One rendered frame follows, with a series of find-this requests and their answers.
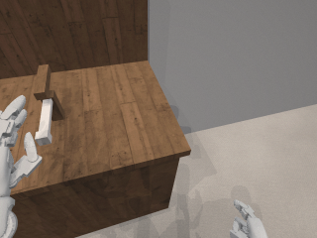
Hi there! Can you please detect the right robot hand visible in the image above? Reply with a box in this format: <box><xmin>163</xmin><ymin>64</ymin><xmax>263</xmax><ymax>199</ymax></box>
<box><xmin>230</xmin><ymin>199</ymin><xmax>268</xmax><ymax>238</ymax></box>

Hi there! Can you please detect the robot left forearm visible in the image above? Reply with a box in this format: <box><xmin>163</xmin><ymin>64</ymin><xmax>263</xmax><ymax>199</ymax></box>
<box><xmin>0</xmin><ymin>196</ymin><xmax>18</xmax><ymax>238</ymax></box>

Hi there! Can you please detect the tap lever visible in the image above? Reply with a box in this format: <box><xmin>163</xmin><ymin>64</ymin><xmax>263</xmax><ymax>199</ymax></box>
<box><xmin>35</xmin><ymin>98</ymin><xmax>53</xmax><ymax>146</ymax></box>

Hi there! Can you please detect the left robot hand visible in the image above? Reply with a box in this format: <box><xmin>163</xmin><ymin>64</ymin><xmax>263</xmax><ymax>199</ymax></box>
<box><xmin>0</xmin><ymin>95</ymin><xmax>43</xmax><ymax>197</ymax></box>

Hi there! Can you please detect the counter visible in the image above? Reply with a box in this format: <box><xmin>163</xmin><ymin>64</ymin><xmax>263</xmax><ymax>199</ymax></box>
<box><xmin>0</xmin><ymin>0</ymin><xmax>191</xmax><ymax>238</ymax></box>

